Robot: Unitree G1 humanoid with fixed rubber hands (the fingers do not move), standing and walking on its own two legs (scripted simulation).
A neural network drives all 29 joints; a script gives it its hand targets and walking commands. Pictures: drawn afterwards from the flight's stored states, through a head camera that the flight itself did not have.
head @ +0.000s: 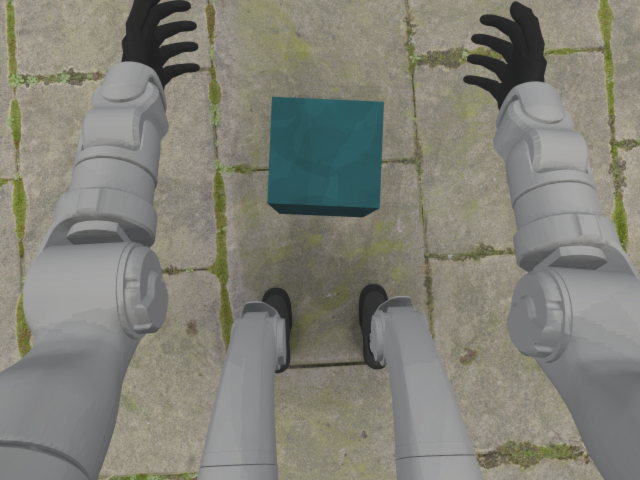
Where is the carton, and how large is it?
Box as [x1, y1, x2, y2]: [267, 97, 383, 216]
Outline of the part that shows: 272,97 267,202 279,213 364,216 378,208 380,188 383,102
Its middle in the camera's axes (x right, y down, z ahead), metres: +0.01 -0.16 +0.85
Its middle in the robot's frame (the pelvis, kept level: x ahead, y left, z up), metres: +0.51 -0.01 -0.52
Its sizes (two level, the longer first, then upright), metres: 0.210 0.200 0.250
